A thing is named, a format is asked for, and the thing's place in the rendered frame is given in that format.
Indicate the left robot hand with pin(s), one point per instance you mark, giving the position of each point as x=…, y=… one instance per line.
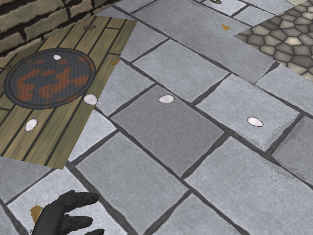
x=54, y=221

